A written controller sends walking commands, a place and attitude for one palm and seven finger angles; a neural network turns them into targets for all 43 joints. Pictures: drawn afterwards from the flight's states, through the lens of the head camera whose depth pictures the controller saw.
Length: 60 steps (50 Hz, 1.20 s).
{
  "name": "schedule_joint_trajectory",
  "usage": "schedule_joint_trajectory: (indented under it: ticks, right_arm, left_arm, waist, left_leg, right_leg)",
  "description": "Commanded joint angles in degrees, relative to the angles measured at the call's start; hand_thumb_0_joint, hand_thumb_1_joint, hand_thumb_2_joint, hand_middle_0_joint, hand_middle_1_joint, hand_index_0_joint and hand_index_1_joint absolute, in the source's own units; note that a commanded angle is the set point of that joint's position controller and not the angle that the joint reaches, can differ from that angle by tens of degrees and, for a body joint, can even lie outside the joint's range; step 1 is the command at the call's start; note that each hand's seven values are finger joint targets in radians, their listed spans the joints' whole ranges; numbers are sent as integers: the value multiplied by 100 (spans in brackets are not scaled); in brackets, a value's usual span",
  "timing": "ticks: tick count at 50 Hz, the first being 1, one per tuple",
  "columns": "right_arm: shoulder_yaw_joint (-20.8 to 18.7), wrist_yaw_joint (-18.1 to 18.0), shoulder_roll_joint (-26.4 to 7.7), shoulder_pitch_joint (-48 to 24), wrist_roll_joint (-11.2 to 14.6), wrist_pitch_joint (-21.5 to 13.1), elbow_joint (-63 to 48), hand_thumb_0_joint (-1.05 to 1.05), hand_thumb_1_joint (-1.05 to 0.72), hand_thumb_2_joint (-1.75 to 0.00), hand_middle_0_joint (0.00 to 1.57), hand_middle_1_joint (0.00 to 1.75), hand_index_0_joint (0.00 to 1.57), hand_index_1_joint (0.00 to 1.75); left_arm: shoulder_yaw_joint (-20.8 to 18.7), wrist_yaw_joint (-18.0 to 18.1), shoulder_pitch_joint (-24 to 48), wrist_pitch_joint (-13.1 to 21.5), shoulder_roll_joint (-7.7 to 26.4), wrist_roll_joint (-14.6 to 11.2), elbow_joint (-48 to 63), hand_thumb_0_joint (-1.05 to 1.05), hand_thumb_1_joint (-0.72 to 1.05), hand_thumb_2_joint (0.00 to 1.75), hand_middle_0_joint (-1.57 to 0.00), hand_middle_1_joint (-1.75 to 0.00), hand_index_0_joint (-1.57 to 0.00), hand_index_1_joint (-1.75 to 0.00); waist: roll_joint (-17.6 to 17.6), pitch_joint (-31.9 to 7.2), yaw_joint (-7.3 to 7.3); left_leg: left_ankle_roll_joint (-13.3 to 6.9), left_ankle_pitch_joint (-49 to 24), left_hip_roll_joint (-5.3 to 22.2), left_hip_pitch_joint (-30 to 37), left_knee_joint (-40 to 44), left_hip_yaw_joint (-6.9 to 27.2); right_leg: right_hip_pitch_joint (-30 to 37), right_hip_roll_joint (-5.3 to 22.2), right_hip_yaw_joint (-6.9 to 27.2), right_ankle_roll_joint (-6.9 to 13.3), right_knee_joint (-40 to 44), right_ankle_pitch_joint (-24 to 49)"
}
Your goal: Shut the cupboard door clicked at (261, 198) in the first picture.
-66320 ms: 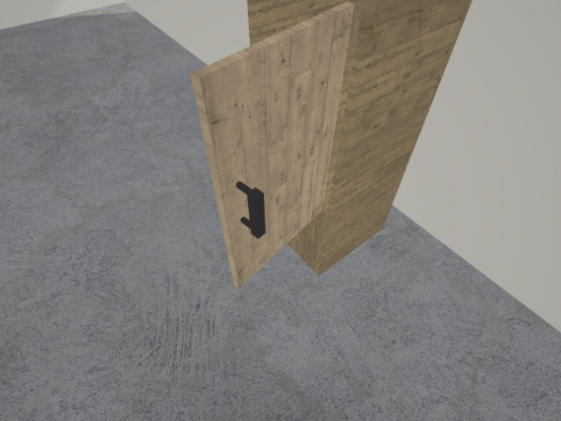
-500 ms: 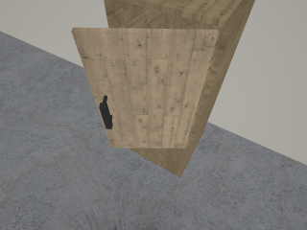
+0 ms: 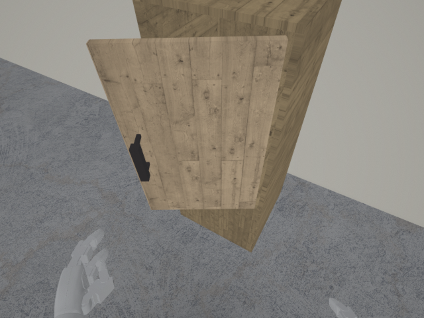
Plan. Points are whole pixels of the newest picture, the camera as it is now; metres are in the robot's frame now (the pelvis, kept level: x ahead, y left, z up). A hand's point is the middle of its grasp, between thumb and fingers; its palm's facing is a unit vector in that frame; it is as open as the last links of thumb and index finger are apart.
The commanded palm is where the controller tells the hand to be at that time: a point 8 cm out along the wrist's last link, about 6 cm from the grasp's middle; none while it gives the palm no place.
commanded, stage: raise the hand and make a fist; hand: left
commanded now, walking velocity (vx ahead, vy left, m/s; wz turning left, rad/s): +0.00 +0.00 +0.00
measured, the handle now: (141, 157) +0.50 +0.20 -0.02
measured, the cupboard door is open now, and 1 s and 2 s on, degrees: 31 31 31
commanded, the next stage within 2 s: bring the fist close to the handle in 1.74 s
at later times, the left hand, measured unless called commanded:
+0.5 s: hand (112, 309) +0.16 +0.19 -0.04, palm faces -0.03 -1.00 -0.02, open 4.9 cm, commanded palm +0.13 +0.24 -0.03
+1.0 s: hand (98, 298) +0.17 +0.21 -0.02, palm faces +0.03 -1.00 -0.03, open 3.1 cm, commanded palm +0.15 +0.26 -0.02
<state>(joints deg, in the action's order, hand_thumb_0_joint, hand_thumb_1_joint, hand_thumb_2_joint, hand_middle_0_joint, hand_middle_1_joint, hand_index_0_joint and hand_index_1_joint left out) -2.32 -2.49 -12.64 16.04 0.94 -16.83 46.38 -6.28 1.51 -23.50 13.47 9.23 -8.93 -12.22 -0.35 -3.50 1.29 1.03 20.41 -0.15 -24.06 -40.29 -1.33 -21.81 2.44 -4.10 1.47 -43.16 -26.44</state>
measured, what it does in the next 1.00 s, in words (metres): lowers itself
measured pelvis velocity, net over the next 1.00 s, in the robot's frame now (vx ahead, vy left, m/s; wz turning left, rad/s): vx -0.05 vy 0.04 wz -0.05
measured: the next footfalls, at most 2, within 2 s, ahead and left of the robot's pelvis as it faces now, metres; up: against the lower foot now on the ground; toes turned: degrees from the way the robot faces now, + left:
none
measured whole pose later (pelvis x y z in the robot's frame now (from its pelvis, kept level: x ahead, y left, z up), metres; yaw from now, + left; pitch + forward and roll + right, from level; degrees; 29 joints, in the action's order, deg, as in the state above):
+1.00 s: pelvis -0.05 +0.04 -0.08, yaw -3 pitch +15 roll -3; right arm 0.7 -2.7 -12.6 11.9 0.1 -11.1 27.4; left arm -5.9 -8.0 -24.8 23.1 11.7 -13.0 5.3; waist -1.5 -8.6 -1.0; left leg -0.8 29.3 0.0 -56.5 -70.8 3.1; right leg -52.0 0.6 -3.6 -0.6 -67.8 -30.7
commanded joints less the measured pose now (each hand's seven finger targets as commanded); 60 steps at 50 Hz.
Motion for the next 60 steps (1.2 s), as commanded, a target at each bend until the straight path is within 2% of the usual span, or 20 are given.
schedule_joint_trajectory:
  ticks: [1, 3, 4, 5, 6, 7, 9, 12, 13, 14, 18, 21, 24, 29, 34, 39, 42, 47, 52, 60]
  right_arm:
    - [-357, 219, -664, -749, -146, -349, -1253, 0, -90, -90, 20, 30, 20, 30]
    - [-383, 270, -642, -934, -89, -360, -1439, 0, -90, -90, 20, 30, 20, 30]
    - [-418, 261, -673, -887, -73, -308, -1605, 0, -90, -90, 20, 30, 20, 30]
    - [-408, 241, -728, -957, -58, -257, -1889, 0, -90, -90, 20, 30, 20, 30]
    - [-392, 206, -710, -1019, -24, -218, -2124, 0, -90, -90, 20, 30, 20, 30]
    - [-372, 148, -686, -1052, 12, -169, -2306, 0, -90, -90, 20, 30, 20, 30]
    - [-347, 17, -631, -972, 74, -102, -2447, 0, -90, -90, 20, 30, 20, 30]
    - [-266, -148, -681, -800, 54, -155, -2539, 0, -90, -90, 20, 30, 20, 30]
    - [-228, -199, -707, -764, 37, -194, -2524, 0, -90, -90, 20, 30, 20, 30]
    - [-186, -260, -745, -738, 27, -212, -2517, 0, -90, -90, 20, 30, 20, 30]
    - [-99, -338, -751, -654, 53, -239, -2372, 0, -90, -90, 20, 30, 20, 30]
    - [-70, -321, -704, -706, 101, -158, -2447, 0, -90, -90, 20, 30, 20, 30]
    - [-52, -283, -642, -790, 81, -99, -2508, 0, -90, -90, 20, 30, 20, 30]
    - [-35, -190, -654, -699, -41, -96, -2461, 0, -90, -90, 20, 30, 20, 30]
    - [-67, -118, -762, -569, -82, -83, -2464, 0, -90, -90, 20, 30, 20, 30]
    - [-78, -136, -810, -515, -72, 64, -2563, 0, -90, -90, 20, 30, 20, 30]
    - [-71, -119, -782, -503, -81, 153, -2621, 0, -90, -90, 20, 30, 20, 30]
    - [-40, -106, -780, -445, -79, 322, -2701, 0, -90, -90, 20, 30, 20, 30]
    - [2, -111, -778, -421, -81, 397, -2770, 0, -90, -90, 20, 30, 20, 30]
    - [32, -126, -775, -409, -78, 419, -2748, 0, -90, -90, 20, 30, 20, 30]
  left_arm:
    - [-651, -1276, -1537, 1895, 37, -475, -147, 0, 90, 90, -36, -48, -36, -48]
    - [-881, -2059, -816, 2824, 396, -673, -143, 0, 90, 90, -40, -52, -40, -52]
    - [-1227, -2278, -767, 2950, 743, -787, -39, 0, 90, 90, -42, -54, -42, -54]
    - [-1380, -2424, -705, 2876, 931, -918, 272, 0, 90, 90, -44, -56, -44, -56]
    - [-1423, -2470, -555, 2714, 991, -1023, 592, 0, 90, 90, -46, -58, -46, -58]
    - [-1377, -2452, -451, 2495, 909, -1161, 761, 0, 90, 90, -47, -60, -47, -60]
    - [-1389, -2267, 308, 2241, 1088, -1239, 1389, 0, 90, 90, -51, -64, -51, -64]
    - [-831, -1947, 1104, 2287, 1030, -1029, 2620, 0, 90, 90, -57, -70, -57, -70]
    - [-615, -1860, 1267, 2315, 992, -937, 2942, 0, 90, 90, -58, -72, -58, -72]
    - [-495, -1781, 1432, 2295, 1040, -844, 3171, 0, 90, 90, -60, -74, -60, -74]
    - [-413, -1692, 738, 1781, 919, -766, 2407, 0, 90, 90, -68, -82, -68, -82]
    - [-694, -1618, 282, 1246, 997, -839, 2086, 0, 90, 90, -73, -88, -73, -88]
    - [-836, -1360, 56, 1018, 1009, -792, 2229, 0, 90, 90, -79, -94, -79, -94]
    - [-646, -1003, 103, 1363, 847, -670, 2513, 0, 90, 90, -88, -104, -88, -104]
    - [-357, -1025, -26, 1642, 694, -586, 2642, 0, 90, 90, -97, -114, -97, -114]
    - [-403, -998, -11, 1536, 853, -514, 2894, 0, 90, 90, -106, -124, -106, -124]
    - [-323, -930, -13, 1484, 752, -486, 3101, 0, 90, 90, -112, -130, -112, -130]
    - [-265, -922, 27, 1309, 700, -435, 2923, 0, 90, 90, -121, -140, -121, -140]
    - [-311, -1033, 147, 1188, 755, -473, 2911, 0, 90, 90, -130, -150, -130, -150]
    - [-531, -1162, 307, 1154, 920, -599, 2845, 0, 90, 90, -130, -150, -130, -150]
  waist:
    - [1619, -747, -539]
    - [1210, -873, -484]
    - [603, -1065, -600]
    - [116, -1519, -670]
    - [110, -1793, -688]
    - [385, -1879, -626]
    - [614, -1629, -404]
    - [-17, -1529, -114]
    - [-187, -1560, -28]
    - [-133, -1544, 68]
    - [-45, -1345, 6]
    - [43, -1392, -227]
    - [-87, -1503, -390]
    - [-43, -1490, -280]
    - [-259, -1605, -220]
    - [-345, -1662, -216]
    - [-511, -1791, -226]
    - [-354, -1539, -135]
    - [-417, -1622, -129]
    - [-418, -1700, -160]
  left_leg:
    - [27, -1786, -204, -1448, -1247, 109]
    - [68, -803, -258, -2319, -1827, 97]
    - [30, -761, -262, -2468, -2070, 21]
    - [-11, -698, -306, -2539, -2215, -69]
    - [-52, -588, -306, -2661, -2324, -79]
    - [-81, -367, -304, -2871, -2438, -78]
    - [-138, 251, -200, -3254, -2682, -13]
    - [-267, 654, -71, -2915, -2687, 83]
    - [-303, 672, -43, -2769, -2658, 126]
    - [-339, 763, -11, -2746, -2605, 197]
    - [-293, 1019, -35, -2933, -2392, 334]
    - [-261, 986, -67, -3015, -2185, 340]
    - [-258, 765, -59, -2790, -1928, 392]
    - [-241, 501, -23, -2561, -1808, 484]
    - [-195, 416, 4, -2323, -1704, 582]
    - [-172, 419, 23, -2161, -1597, 655]
    - [-127, 157, 29, -1943, -1589, 655]
    - [-121, 210, 33, -1987, -1566, 662]
    - [-134, 89, 9, -1918, -1603, 610]
    - [-166, -203, -31, -1975, -1709, 511]
  right_leg:
    - [-950, 2, 187, -244, -1017, 4337]
    - [-1679, 31, 650, -215, -1375, 2796]
    - [-1686, 67, 891, -128, -1497, 2513]
    - [-1515, 106, 1096, -103, -1495, 2109]
    - [-1470, 100, 1220, -113, -1440, 1641]
    - [-1407, 125, 1428, -198, -1262, 1188]
    - [-1760, 119, 1748, -296, -848, -196]
    - [-2487, -25, 1507, -157, -676, -1459]
    - [-2676, -93, 1363, -98, -741, -1523]
    - [-2842, -182, 1192, -53, -869, -1605]
    - [-2899, -244, 868, -48, -963, -1624]
    - [-2599, -213, 814, -59, -880, -1689]
    - [-2433, -253, 568, -21, -1017, -1308]
    - [-2590, -319, 202, 4, -1350, -636]
    - [-2777, -360, -34, 51, -1660, -216]
    - [-2764, -388, -80, 66, -1691, -77]
    - [-2726, -380, -122, 64, -1729, 155]
    - [-2718, -412, -148, 48, -1621, 174]
    - [-2582, -420, -109, 50, -1529, 284]
    - [-2297, -408, -16, 51, -1459, 568]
